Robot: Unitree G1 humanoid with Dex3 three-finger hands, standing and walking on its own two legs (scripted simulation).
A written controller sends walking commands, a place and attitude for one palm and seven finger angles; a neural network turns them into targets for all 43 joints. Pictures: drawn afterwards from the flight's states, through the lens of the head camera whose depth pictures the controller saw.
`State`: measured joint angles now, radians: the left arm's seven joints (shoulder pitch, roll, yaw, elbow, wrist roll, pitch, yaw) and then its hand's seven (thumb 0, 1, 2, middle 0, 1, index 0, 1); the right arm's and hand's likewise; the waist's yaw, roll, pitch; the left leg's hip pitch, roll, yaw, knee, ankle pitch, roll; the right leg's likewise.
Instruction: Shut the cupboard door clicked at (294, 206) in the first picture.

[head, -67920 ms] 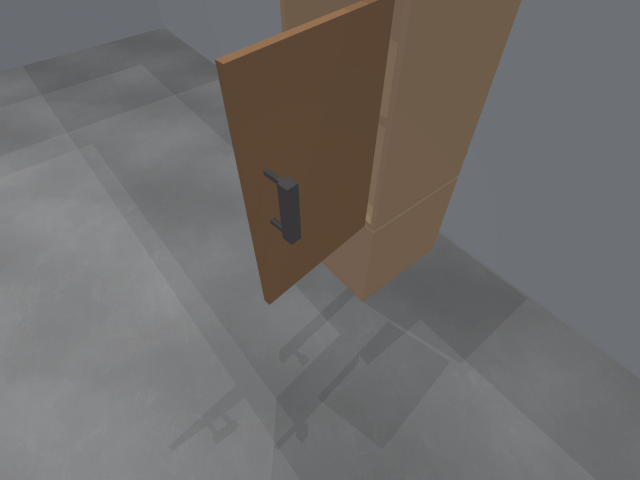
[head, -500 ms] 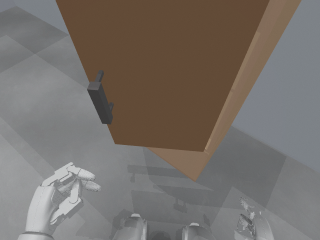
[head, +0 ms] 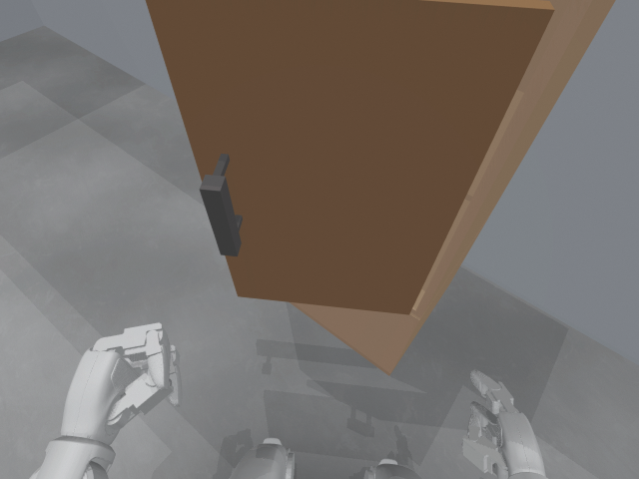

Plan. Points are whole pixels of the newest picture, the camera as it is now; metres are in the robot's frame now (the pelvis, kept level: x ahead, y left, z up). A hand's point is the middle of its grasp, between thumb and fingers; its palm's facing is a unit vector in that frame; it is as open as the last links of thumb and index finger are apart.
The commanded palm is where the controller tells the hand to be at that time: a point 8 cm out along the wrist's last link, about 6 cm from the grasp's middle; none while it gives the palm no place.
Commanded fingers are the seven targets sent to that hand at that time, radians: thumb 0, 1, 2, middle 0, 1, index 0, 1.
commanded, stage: raise the hand and make a fist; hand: left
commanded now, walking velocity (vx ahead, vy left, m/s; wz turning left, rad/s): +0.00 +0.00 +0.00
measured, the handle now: (227, 206) +0.45 +0.17 +0.06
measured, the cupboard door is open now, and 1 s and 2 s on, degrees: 32 32 32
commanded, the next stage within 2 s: bring the fist close to the handle in 0.54 s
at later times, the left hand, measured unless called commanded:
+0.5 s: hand (159, 367) +0.23 +0.19 +0.06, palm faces -0.03 -1.00 -0.02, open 3.1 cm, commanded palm +0.20 +0.25 +0.07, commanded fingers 0.00 0.90 0.90 -1.30 -1.50 -1.30 -1.50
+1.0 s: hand (192, 333) +0.26 +0.17 +0.06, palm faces -0.07 -1.00 -0.02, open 3.1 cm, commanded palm +0.25 +0.22 +0.07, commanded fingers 0.00 0.90 0.90 -1.30 -1.50 -1.30 -1.50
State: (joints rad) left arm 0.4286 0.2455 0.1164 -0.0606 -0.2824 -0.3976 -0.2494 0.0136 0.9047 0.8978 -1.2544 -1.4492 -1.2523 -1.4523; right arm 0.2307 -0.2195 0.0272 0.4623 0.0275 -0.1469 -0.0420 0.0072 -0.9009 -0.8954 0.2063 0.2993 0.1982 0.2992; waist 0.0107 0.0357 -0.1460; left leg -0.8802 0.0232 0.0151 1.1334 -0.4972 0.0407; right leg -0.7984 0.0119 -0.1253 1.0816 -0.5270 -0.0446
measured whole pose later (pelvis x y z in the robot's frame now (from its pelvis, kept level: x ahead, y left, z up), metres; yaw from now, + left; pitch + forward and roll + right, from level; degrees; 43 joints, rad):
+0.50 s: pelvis +0.00 +0.01 +0.01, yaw +0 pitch +13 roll -3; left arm 0.38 0.25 0.14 -0.02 -0.30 -0.39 -0.26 0.01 0.91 0.90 -1.30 -1.50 -1.30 -1.50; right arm 0.27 -0.25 0.01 0.49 0.03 -0.16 -0.04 0.01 -0.90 -0.90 0.21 0.30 0.20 0.30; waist 0.00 0.03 -0.13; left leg -0.85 0.02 0.03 1.10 -0.49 0.05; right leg -0.78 0.01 -0.11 1.05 -0.51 -0.03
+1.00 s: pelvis +0.00 +0.00 +0.01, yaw +0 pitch +14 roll -2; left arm 0.20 0.24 0.10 0.07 -0.26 -0.33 -0.23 0.01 0.90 0.90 -1.30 -1.50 -1.30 -1.50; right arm 0.25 -0.25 0.03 0.51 0.04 -0.15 -0.04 0.01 -0.90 -0.90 0.21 0.30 0.20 0.30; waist -0.01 0.04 -0.14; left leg -0.86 0.02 0.03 1.09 -0.48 0.04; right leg -0.78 0.01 -0.11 1.05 -0.51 -0.04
